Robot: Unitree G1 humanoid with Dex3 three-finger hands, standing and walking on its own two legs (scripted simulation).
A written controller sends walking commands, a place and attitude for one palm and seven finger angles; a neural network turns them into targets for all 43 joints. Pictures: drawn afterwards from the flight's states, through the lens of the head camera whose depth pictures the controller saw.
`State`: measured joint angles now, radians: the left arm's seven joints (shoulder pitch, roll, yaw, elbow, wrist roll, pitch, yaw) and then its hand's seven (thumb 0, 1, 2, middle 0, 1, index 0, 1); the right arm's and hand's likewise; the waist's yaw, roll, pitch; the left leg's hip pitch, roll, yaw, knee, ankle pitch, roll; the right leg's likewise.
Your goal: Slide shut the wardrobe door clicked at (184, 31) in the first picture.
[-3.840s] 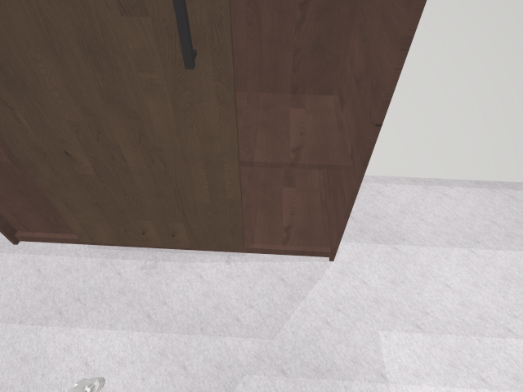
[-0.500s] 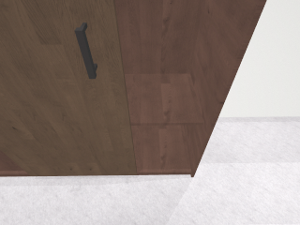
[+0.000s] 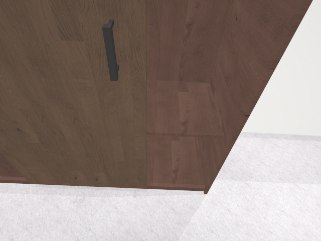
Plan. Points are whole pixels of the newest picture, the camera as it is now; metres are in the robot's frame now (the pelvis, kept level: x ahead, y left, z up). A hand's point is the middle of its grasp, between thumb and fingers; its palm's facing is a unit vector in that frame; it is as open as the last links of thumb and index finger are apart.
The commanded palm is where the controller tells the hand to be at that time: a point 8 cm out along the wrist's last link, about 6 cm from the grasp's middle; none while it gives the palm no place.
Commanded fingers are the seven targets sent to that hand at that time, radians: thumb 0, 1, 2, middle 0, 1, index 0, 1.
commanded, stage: come to a stop and stand still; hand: left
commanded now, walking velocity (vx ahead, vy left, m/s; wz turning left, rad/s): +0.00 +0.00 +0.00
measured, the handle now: (112, 51) +0.53 +0.18 +0.22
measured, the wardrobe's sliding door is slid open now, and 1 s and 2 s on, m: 0.38 0.38 0.38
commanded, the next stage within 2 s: look again from close up in 0.36 s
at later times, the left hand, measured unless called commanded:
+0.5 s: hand out of the picture -0.04 +0.19 -0.18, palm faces +0.03 -0.98 -0.17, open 7.4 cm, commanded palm none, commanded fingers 0.00 0.90 0.90 -0.20 -0.30 -0.20 -0.30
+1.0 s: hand out of the picture -0.03 +0.17 -0.17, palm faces +0.03 -0.99 -0.14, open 7.4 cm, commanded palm none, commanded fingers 0.00 0.90 0.90 -0.20 -0.30 -0.20 -0.30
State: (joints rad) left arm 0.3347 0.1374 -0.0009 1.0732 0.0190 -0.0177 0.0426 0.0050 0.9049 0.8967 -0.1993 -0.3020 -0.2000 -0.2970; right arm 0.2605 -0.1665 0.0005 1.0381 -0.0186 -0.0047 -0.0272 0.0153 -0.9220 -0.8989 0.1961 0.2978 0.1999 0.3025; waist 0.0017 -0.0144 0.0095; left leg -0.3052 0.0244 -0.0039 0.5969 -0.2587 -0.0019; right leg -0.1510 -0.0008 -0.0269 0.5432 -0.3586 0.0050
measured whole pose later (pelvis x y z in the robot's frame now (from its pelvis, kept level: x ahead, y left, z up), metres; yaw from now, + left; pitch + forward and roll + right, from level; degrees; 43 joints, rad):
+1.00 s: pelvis +0.00 +0.01 +0.01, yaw +0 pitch +0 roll +0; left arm 0.37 0.14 0.00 1.09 0.02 -0.02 0.03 0.00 0.91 0.90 -0.20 -0.30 -0.20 -0.30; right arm 0.28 -0.15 0.01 1.10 -0.01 0.00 -0.02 0.01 -0.92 -0.90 0.20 0.30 0.20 0.30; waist 0.01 -0.03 0.01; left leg -0.29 0.00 0.02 0.50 -0.21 0.02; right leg -0.16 -0.03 -0.01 0.48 -0.32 0.03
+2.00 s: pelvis +0.02 +0.00 +0.01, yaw -1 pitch +0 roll +0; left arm 0.37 0.14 -0.01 1.11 0.01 -0.02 0.03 0.00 0.91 0.90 -0.20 -0.30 -0.20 -0.30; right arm 0.28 -0.15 0.02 1.13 -0.01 -0.01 -0.03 0.01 -0.92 -0.90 0.20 0.30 0.20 0.30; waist 0.01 -0.03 0.00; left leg -0.23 0.00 0.02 0.46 -0.22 0.01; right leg -0.09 -0.03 -0.01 0.43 -0.33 0.02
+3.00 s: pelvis +0.02 -0.01 +0.01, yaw +0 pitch -1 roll +0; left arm 0.38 0.12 0.00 1.12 0.01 -0.02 0.03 0.00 0.91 0.90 -0.20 -0.30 -0.20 -0.30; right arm 0.30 -0.13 0.02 1.13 -0.01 0.00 -0.04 0.01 -0.92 -0.90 0.20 0.30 0.20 0.30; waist 0.01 -0.02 0.00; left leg -0.22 0.02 0.01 0.45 -0.22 -0.01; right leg -0.09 -0.01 -0.02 0.42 -0.33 0.00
